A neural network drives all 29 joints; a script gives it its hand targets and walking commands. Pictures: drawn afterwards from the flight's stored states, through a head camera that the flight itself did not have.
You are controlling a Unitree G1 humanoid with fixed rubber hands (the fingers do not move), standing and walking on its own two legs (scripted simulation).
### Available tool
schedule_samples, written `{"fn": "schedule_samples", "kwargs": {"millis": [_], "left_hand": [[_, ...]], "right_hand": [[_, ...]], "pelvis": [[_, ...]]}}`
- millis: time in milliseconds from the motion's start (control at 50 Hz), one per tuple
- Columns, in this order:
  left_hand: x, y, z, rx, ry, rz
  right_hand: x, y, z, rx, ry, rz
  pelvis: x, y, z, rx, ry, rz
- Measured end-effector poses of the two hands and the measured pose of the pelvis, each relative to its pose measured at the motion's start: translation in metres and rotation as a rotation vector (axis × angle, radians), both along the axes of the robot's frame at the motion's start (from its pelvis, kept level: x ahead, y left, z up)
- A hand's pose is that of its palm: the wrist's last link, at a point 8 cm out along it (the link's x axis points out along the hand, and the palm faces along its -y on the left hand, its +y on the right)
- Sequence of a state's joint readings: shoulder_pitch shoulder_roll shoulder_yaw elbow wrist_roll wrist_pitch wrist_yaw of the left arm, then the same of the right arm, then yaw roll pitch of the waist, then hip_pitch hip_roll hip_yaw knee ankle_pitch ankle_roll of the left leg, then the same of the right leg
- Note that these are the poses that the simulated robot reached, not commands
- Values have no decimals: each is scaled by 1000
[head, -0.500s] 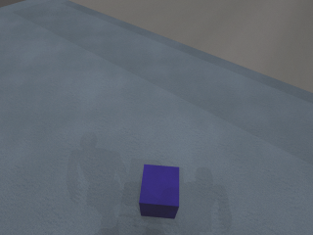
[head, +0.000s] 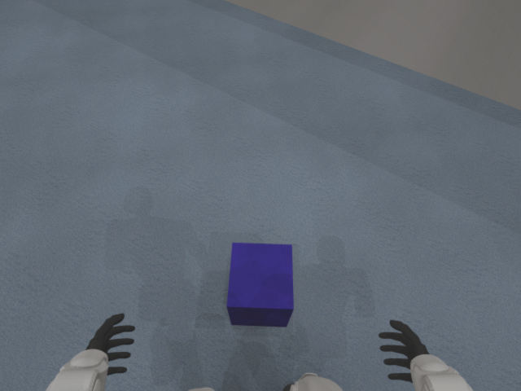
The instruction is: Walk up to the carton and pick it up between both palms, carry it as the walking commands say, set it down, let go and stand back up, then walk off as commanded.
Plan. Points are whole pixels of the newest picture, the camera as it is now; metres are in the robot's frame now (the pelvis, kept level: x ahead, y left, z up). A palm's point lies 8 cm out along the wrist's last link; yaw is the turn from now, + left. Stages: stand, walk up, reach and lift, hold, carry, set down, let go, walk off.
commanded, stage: reach and lift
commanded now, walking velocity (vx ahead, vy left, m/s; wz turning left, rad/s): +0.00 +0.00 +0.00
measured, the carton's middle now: (260, 286) +0.47 +0.00 -0.63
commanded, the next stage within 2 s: none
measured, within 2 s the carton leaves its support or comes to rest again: neither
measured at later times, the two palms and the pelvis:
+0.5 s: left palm (134, 336) +0.22 +0.23 -0.14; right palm (394, 339) +0.22 -0.24 -0.15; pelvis -0.05 +0.02 -0.05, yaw -2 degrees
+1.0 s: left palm (171, 264) +0.36 +0.19 -0.17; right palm (360, 269) +0.36 -0.21 -0.18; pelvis -0.08 +0.00 -0.09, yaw +0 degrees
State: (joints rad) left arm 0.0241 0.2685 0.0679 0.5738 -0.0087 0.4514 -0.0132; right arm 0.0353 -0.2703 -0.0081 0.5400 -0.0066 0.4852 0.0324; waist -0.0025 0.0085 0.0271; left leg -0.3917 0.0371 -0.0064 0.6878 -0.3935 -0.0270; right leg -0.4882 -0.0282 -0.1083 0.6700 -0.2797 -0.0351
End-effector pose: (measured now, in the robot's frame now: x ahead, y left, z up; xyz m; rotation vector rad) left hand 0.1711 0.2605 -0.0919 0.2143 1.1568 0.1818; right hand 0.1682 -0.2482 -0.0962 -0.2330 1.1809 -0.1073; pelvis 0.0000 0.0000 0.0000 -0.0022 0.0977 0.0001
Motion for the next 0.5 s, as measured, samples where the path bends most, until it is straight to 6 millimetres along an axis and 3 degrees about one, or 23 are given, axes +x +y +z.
{"fn": "schedule_samples", "kwargs": {"millis": [120,220,400,500], "left_hand": [[-8,-12,-12,-44,14,14],[-7,-18,-31,-53,-28,17],[22,-28,-45,-67,-131,-10],[45,-34,-48,-83,-154,-9]], "right_hand": [[-10,9,-13,27,16,9],[-4,14,-31,43,-41,11],[22,8,-46,36,-143,0],[47,11,-50,59,-170,0]], "pelvis": [[3,5,-6,6,71,-12],[-5,10,-21,8,150,-19],[-33,16,-43,18,217,-31],[-48,17,-51,25,211,-36]]}}
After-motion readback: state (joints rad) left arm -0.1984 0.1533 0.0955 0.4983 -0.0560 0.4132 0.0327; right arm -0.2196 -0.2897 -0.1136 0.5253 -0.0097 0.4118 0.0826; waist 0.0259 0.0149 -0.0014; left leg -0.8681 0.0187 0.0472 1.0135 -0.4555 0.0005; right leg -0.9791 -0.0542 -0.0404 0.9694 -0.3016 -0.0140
